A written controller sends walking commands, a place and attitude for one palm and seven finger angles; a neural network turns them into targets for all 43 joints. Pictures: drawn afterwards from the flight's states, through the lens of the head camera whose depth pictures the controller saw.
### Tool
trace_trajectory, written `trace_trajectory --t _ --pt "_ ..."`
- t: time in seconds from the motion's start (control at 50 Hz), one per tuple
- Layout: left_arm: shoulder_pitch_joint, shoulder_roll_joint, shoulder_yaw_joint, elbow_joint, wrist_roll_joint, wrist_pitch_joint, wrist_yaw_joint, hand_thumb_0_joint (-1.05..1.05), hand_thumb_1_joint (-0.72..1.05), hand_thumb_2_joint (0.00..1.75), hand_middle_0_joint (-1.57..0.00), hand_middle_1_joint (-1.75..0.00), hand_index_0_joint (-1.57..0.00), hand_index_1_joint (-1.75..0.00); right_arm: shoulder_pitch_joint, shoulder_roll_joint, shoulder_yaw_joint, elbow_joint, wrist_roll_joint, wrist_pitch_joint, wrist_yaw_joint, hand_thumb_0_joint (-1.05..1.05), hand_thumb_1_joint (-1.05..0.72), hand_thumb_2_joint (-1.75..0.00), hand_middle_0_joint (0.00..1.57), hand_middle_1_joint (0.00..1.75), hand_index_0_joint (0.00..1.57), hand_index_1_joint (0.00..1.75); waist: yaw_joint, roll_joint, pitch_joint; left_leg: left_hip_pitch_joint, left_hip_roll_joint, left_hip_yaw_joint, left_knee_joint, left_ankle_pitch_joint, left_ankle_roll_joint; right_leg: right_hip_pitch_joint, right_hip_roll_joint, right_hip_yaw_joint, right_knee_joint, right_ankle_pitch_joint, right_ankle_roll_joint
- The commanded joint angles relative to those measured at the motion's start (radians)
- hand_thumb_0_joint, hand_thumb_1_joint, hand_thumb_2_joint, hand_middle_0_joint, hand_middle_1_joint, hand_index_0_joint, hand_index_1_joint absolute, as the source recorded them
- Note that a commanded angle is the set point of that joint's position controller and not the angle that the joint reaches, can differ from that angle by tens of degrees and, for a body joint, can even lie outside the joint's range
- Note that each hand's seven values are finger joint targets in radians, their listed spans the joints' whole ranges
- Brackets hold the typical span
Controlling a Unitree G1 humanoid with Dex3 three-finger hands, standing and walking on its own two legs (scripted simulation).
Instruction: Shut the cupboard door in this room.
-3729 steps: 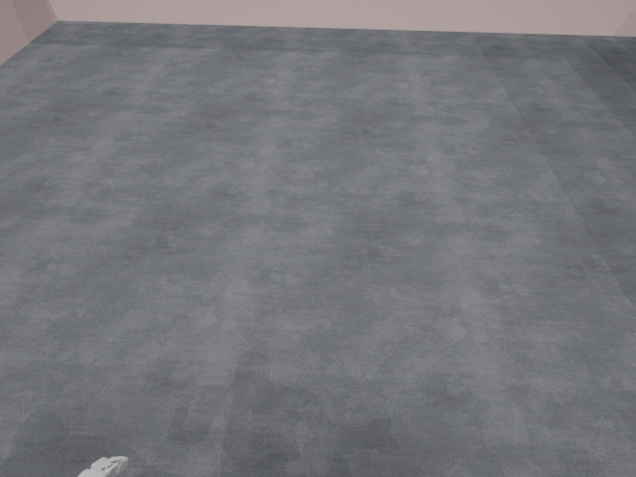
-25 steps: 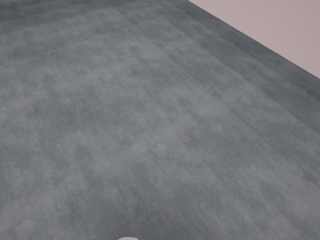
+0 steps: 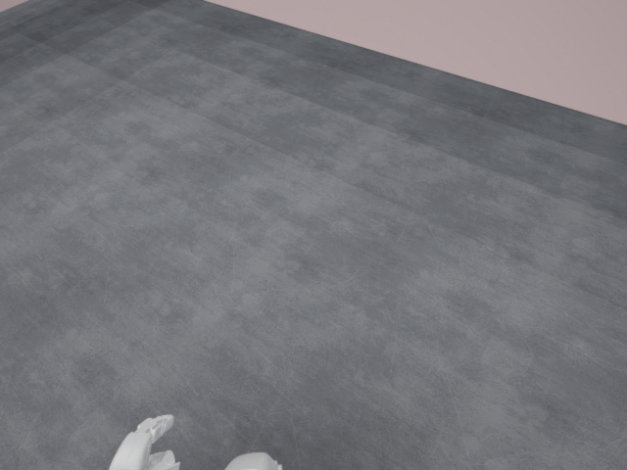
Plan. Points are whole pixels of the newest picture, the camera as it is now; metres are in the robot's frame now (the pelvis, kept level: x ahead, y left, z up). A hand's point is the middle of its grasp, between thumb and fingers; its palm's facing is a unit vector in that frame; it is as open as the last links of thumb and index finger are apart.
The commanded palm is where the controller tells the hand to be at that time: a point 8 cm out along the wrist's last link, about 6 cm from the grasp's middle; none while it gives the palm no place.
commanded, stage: turn to face it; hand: left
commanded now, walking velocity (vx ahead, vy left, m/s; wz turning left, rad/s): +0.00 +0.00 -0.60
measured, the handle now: out of the picture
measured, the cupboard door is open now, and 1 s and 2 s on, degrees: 25 25 25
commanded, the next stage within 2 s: none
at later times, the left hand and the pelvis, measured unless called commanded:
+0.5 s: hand (175, 467) +0.14 +0.22 -0.16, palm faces -0.22 -0.95 -0.20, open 7.4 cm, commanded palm none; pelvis +0.01 +0.03 +0.01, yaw -17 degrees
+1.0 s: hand (253, 420) +0.20 +0.11 -0.15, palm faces -0.54 -0.81 -0.22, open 7.4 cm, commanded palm none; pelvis +0.02 +0.00 +0.01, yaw -34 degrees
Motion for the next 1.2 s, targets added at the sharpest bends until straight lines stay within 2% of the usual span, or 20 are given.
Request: trace_trajectory --t 0.0,0.16,0.26,0.28,0.3,0.32,0.4,0.52,0.62,0.64,0.66,0.68,0.72,0.8,0.94,1.0,1.02,1.04,1.06,1.18 --pt "0.042 0.185 0.052 -0.063 0.005 -0.006 0.031 0.0 0.9 0.9 -0.2 -0.3 -0.2 -0.3 -0.024 -0.082 -0.018 -0.104 -0.002 -0.031 0.002 0.0 -0.9 -0.9 0.2 0.3 0.2 0.3 0.017 -0.211 -0.176 -0.182 0.002 -0.088 0.141 0.111 -0.023 0.204 -0.254 0.277 -0.235 0.534 -0.151" --pt "0.1 0.203 0.065 -0.047 0.014 -0.006 0.02 0.0 0.9 0.9 -0.2 -0.3 -0.2 -0.3 -0.064 -0.061 -0.018 -0.137 0.004 -0.035 0.002 0.0 -0.9 -0.9 0.2 0.3 0.2 0.3 0.041 -0.209 -0.156 -0.094 -0.061 -0.064 -0.141 0.107 -0.023 0.143 -0.228 0.379 -0.238 0.445 -0.163" --pt "0.039 0.187 0.069 -0.055 0.005 0.009 0.017 0.0 0.9 0.9 -0.2 -0.3 -0.2 -0.3 0.055 -0.069 -0.017 -0.113 0.011 -0.058 -0.011 0.0 -0.9 -0.9 0.2 0.3 0.2 0.3 -0.025 -0.206 -0.179 0.2 -0.083 -0.063 -0.55 0.279 0.001 -0.018 -0.161 0.406 -0.135 0.36 -0.078" --pt "0.049 0.137 0.06 -0.069 -0.004 0.014 0.014 0.0 0.9 0.9 -0.2 -0.3 -0.2 -0.3 0.086 -0.123 -0.023 -0.104 0.003 -0.071 -0.016 0.0 -0.9 -0.9 0.2 0.3 0.2 0.3 -0.03 -0.053 -0.205 0.32 0.039 -0.176 -0.696 0.298 0.038 -0.124 -0.058 0.32 -0.028 0.203 -0.021" --pt "0.088 0.081 0.047 -0.079 -0.009 0.014 0.002 0.0 0.9 0.9 -0.2 -0.3 -0.2 -0.3 0.082 -0.217 -0.041 -0.119 -0.009 -0.071 -0.016 0.0 -0.9 -0.9 0.2 0.3 0.2 0.3 -0.015 0.237 -0.203 0.384 0.287 -0.415 -0.749 0.403 0.138 -0.272 0.064 0.158 0.196 -0.194 0.038" --pt "0.071 0.107 0.048 -0.096 0.001 0.009 -0.003 0.0 0.9 0.9 -0.2 -0.3 -0.2 -0.3 0.092 -0.236 -0.037 -0.139 -0.016 -0.065 -0.02 0.0 -0.9 -0.9 0.2 0.3 0.2 0.3 -0.028 0.171 -0.174 0.28 0.388 -0.455 -0.742 0.469 0.227 -0.259 0.025 0.097 0.385 -0.306 0.053" --pt "0.079 0.103 0.06 -0.042 0.005 0.027 -0.025 0.0 0.9 0.9 -0.2 -0.3 -0.2 -0.3 -0.023 -0.144 -0.012 -0.155 -0.018 -0.071 -0.027 0.0 -0.9 -0.9 0.2 0.3 0.2 0.3 0.028 0.123 -0.135 0.27 0.233 -0.151 -0.668 0.72 0.193 -0.282 -0.038 0.062 0.574 -0.156 0.089" --pt "0.006 0.066 0.044 -0.063 0.004 0.032 -0.035 0.0 0.9 0.9 -0.2 -0.3 -0.2 -0.3 0.059 -0.166 -0.031 -0.102 -0.021 -0.061 -0.018 0.0 -0.9 -0.9 0.2 0.3 0.2 0.3 -0.017 0.134 -0.134 0.296 0.24 -0.042 -0.638 0.707 0.19 -0.17 -0.038 -0.02 0.285 -0.143 0.083" --pt "0.078 0.089 0.043 -0.039 0.004 0.017 -0.031 0.0 0.9 0.9 -0.2 -0.3 -0.2 -0.3 0.02 -0.193 -0.047 -0.097 -0.014 -0.05 -0.003 0.0 -0.9 -0.9 0.2 0.3 0.2 0.3 0.027 0.134 -0.147 0.211 0.231 0.035 -0.503 0.593 0.123 0.051 -0.003 -0.077 -0.043 0.033 0.049" --pt "0.143 0.131 0.051 -0.02 0.007 0.009 -0.027 0.0 0.9 0.9 -0.2 -0.3 -0.2 -0.3 0.006 -0.182 -0.047 -0.103 -0.007 -0.05 0.001 0.0 -0.9 -0.9 0.2 0.3 0.2 0.3 0.062 0.058 -0.169 0.12 0.194 0.063 -0.382 0.502 0.077 0.193 -0.033 -0.03 -0.173 0.143 0.027" --pt "0.196 0.24 0.072 -0.005 0.017 -0.006 -0.014 0.0 0.9 0.9 -0.2 -0.3 -0.2 -0.3 0.004 -0.109 -0.033 -0.133 0.002 -0.047 0.007 0.0 -0.9 -0.9 0.2 0.3 0.2 0.3 0.089 -0.258 -0.183 -0.095 0.069 0.142 -0.158 0.176 0.007 0.347 -0.257 0.263 -0.277 0.34 -0.055" --pt "0.235 0.295 0.074 0.01 0.004 -0.006 0.0 0.0 0.9 0.9 -0.2 -0.3 -0.2 -0.3 -0.064 -0.088 -0.02 -0.175 0.0 -0.039 0.006 0.0 -0.9 -0.9 0.2 0.3 0.2 0.3 0.117 -0.356 -0.158 -0.222 -0.02 0.046 0.039 -0.131 -0.013 0.286 -0.408 0.443 -0.286 0.589 -0.156" --pt "0.166 0.256 0.075 -0.007 0.006 -0.004 0.022 0.0 0.9 0.9 -0.2 -0.3 -0.2 -0.3 -0.095 -0.097 -0.021 -0.164 0.002 -0.031 -0.008 0.0 -0.9 -0.9 0.2 0.3 0.2 0.3 0.086 -0.354 -0.128 -0.286 0.006 -0.091 0.177 -0.039 -0.007 0.216 -0.359 0.461 -0.293 0.442 -0.199" --pt "0.035 0.192 0.053 -0.051 0.01 -0.006 0.021 0.0 0.9 0.9 -0.2 -0.3 -0.2 -0.3 -0.011 -0.083 -0.019 -0.11 -0.004 -0.032 0.007 0.0 -0.9 -0.9 0.2 0.3 0.2 0.3 0.012 -0.222 -0.164 -0.146 -0.003 -0.057 0.069 0.132 -0.025 0.132 -0.235 0.258 -0.252 0.402 -0.136" --pt "0.075 0.217 0.067 -0.04 0.014 0.0 0.018 0.0 0.9 0.9 -0.2 -0.3 -0.2 -0.3 -0.029 -0.064 -0.014 -0.135 0.005 -0.042 0.001 0.0 -0.9 -0.9 0.2 0.3 0.2 0.3 0.035 -0.233 -0.164 -0.046 -0.063 -0.042 -0.246 0.107 -0.019 0.121 -0.23 0.381 -0.218 0.433 -0.156" --pt "0.026 0.192 0.065 -0.046 0.005 0.01 0.017 0.0 0.9 0.9 -0.2 -0.3 -0.2 -0.3 0.07 -0.073 -0.014 -0.106 0.008 -0.055 -0.008 0.0 -0.9 -0.9 0.2 0.3 0.2 0.3 -0.018 -0.196 -0.186 0.175 -0.073 -0.042 -0.554 0.287 -0.006 0.013 -0.166 0.376 -0.128 0.371 -0.077" --pt "0.032 0.147 0.055 -0.062 -0.005 0.015 0.014 0.0 0.9 0.9 -0.2 -0.3 -0.2 -0.3 0.103 -0.128 -0.02 -0.1 0.0 -0.069 -0.013 0.0 -0.9 -0.9 0.2 0.3 0.2 0.3 -0.028 -0.049 -0.212 0.29 0.043 -0.156 -0.695 0.319 0.032 -0.09 -0.069 0.3 -0.025 0.235 -0.023" --pt "0.067 0.086 0.044 -0.079 -0.011 0.016 0.003 0.0 0.9 0.9 -0.2 -0.3 -0.2 -0.3 0.107 -0.224 -0.036 -0.111 -0.014 -0.072 -0.015 0.0 -0.9 -0.9 0.2 0.3 0.2 0.3 -0.015 0.231 -0.206 0.369 0.289 -0.387 -0.743 0.463 0.136 -0.256 0.059 0.142 0.19 -0.164 0.037" --pt "0.046 0.111 0.044 -0.092 0.001 0.01 -0.002 0.0 0.9 0.9 -0.2 -0.3 -0.2 -0.3 0.117 -0.238 -0.035 -0.131 -0.019 -0.066 -0.018 0.0 -0.9 -0.9 0.2 0.3 0.2 0.3 -0.029 0.164 -0.18 0.286 0.388 -0.43 -0.728 0.556 0.225 -0.249 0.027 0.094 0.39 -0.301 0.049" --pt "0.024 0.088 0.049 -0.057 0.001 0.033 -0.027 0.0 0.9 0.9 -0.2 -0.3 -0.2 -0.3 0.041 -0.149 -0.017 -0.132 -0.021 -0.068 -0.023 0.0 -0.9 -0.9 0.2 0.3 0.2 0.3 0.004 0.118 -0.14 0.303 0.231 -0.091 -0.649 0.776 0.19 -0.255 -0.041 0.037 0.497 -0.153 0.091"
